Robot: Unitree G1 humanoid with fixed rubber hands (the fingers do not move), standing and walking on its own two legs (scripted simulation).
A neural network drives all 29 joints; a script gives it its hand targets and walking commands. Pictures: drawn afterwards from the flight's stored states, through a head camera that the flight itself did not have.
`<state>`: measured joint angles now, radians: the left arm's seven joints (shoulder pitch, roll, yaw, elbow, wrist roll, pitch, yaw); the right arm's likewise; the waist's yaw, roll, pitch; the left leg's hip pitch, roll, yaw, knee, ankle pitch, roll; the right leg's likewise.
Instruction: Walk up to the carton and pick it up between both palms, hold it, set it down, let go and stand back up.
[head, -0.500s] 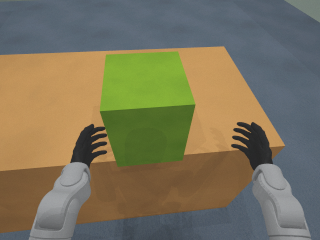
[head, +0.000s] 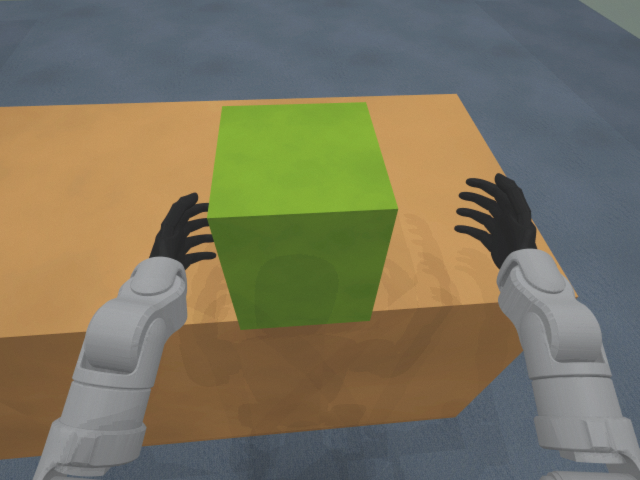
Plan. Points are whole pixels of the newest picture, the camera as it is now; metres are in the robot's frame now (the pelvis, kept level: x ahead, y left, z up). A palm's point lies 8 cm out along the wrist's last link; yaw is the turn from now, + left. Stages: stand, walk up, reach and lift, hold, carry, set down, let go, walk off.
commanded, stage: reach and lift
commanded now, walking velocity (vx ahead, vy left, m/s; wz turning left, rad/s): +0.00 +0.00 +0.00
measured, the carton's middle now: (300, 220) +0.44 +0.08 +0.06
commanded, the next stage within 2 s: none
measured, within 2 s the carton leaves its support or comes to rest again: neither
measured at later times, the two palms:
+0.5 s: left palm (172, 197) +0.37 +0.22 +0.16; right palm (499, 184) +0.42 -0.16 +0.17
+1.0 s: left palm (180, 175) +0.41 +0.23 +0.15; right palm (483, 172) +0.46 -0.15 +0.16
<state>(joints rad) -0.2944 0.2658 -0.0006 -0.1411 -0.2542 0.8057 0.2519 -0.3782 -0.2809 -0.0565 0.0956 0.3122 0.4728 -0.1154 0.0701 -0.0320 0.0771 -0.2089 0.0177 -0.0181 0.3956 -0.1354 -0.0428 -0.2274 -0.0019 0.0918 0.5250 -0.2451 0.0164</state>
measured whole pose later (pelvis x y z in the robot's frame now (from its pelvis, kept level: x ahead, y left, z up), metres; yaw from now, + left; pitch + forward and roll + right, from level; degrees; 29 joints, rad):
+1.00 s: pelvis +0.02 +0.00 +0.00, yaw +0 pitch +0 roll +1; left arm -0.75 0.32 0.00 0.45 -0.24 0.62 0.20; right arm -0.82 -0.29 -0.02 0.66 0.35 0.37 -0.12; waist 0.08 -0.03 0.06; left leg -0.23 0.04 -0.02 0.40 -0.16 -0.05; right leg -0.23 0.02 0.09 0.48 -0.25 0.02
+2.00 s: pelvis +0.02 +0.00 +0.00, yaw +0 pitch +3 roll +0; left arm -0.73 0.17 0.04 0.74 -0.09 0.18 0.19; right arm -0.81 -0.06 -0.02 0.93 0.27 0.08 -0.18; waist 0.13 -0.03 0.03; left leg -0.30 0.04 -0.02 0.42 -0.17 -0.05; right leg -0.28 0.02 0.09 0.47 -0.23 0.01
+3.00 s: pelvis +0.02 +0.00 +0.00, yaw -1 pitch +3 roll +0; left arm -0.73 0.03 0.20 0.84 0.11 0.11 0.17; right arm -0.76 -0.04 -0.15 0.97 0.04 0.08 -0.15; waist 0.12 -0.03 -0.05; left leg -0.31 0.06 -0.02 0.42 -0.17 -0.05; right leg -0.28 0.04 0.09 0.44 -0.22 0.01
